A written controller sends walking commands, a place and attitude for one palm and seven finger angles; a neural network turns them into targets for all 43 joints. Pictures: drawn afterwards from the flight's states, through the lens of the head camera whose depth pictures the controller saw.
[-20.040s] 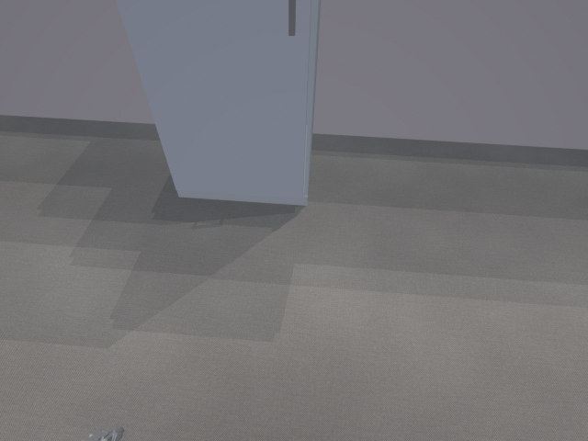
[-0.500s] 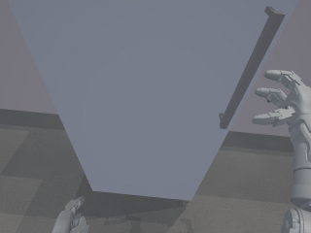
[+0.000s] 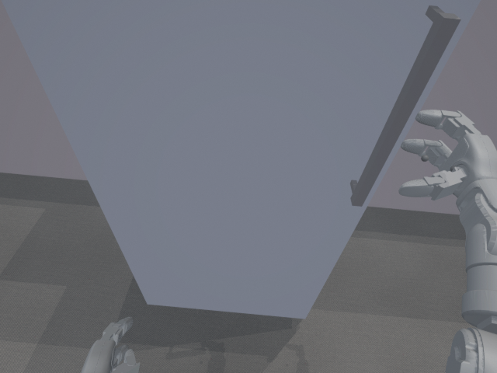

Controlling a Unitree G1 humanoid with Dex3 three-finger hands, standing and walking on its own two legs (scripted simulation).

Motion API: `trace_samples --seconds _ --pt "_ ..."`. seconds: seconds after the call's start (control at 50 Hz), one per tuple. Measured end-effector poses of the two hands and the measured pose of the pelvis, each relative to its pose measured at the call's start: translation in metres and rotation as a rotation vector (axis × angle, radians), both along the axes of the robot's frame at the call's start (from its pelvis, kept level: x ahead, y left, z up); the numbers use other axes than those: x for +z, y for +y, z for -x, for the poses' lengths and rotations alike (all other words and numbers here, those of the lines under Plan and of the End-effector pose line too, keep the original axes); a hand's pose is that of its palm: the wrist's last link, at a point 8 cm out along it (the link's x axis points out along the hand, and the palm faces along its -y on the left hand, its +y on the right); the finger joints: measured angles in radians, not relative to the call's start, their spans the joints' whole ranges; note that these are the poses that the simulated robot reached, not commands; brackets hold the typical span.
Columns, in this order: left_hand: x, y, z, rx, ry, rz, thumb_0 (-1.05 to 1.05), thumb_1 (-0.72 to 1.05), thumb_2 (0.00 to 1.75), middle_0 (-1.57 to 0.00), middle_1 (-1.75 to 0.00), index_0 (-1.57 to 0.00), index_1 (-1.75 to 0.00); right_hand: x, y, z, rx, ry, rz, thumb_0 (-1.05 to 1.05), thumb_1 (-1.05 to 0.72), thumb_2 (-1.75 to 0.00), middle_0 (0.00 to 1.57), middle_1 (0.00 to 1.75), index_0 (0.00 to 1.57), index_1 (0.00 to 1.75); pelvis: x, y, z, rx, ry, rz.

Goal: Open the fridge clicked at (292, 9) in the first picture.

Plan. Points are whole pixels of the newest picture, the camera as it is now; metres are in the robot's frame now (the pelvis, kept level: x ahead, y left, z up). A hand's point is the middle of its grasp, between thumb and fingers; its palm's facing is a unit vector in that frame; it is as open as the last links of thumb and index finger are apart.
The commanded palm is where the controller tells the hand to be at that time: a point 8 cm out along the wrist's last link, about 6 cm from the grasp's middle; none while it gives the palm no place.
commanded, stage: move the hooked fingers beside the handle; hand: right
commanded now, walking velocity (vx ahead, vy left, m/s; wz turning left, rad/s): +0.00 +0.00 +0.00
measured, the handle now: (387, 126) +0.44 -0.17 +0.22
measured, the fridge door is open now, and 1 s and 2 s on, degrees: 0 0 0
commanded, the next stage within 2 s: feel for the door with the fingertips in 0.22 s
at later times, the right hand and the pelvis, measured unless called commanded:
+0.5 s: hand (422, 161) +0.38 -0.21 +0.20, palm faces +0.04 +1.00 -0.01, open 14.0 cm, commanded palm +0.35 -0.26 +0.20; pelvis +0.00 +0.00 +0.00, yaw +0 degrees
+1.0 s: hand (412, 156) +0.39 -0.20 +0.20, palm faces +0.07 +1.00 -0.01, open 14.0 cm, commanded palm +0.37 -0.25 +0.20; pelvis -0.01 +0.00 +0.00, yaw +0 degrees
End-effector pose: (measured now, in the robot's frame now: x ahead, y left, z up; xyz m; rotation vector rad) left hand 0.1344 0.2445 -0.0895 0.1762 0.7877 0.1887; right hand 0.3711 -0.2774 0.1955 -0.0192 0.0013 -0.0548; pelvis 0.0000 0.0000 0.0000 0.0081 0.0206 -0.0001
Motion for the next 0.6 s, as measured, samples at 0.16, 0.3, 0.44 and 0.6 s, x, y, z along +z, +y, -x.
trace_samples --seconds 0.16,0.3,0.44,0.6 --pt "0.000 -0.001 0.001 0.009 -0.003 0.011 0.02 0.90 0.90 -0.20 -0.30 -0.21 -0.30 0.003 -0.005 0.004 -0.013 -0.027 0.003 -0.01 0.50 -0.30 0.30 1.20 0.30 1.20 0.000 0.000 -0.003 0.009 -0.002 0.000" --pt "0.002 -0.001 -0.004 -0.001 -0.013 0.004 0.02 0.90 0.90 -0.20 -0.30 -0.21 -0.30 0.001 -0.009 0.014 -0.012 -0.012 0.010 -0.01 0.50 -0.30 0.30 1.20 0.30 1.20 0.000 -0.001 -0.002 0.002 -0.009 -0.001" --pt "0.005 -0.006 -0.013 -0.022 -0.036 0.002 0.02 0.90 0.90 -0.20 -0.30 -0.21 -0.30 0.004 0.004 0.015 0.009 -0.032 0.001 -0.01 0.50 -0.30 0.30 1.20 0.30 1.20 0.000 -0.002 0.000 -0.006 -0.014 -0.001" --pt "0.009 -0.013 -0.019 -0.031 -0.066 0.026 0.02 0.90 0.90 -0.20 -0.30 -0.21 -0.30 0.004 0.019 0.016 0.013 -0.032 -0.010 -0.01 0.50 -0.30 0.30 1.20 0.30 1.20 0.000 -0.002 0.003 0.002 -0.020 0.001"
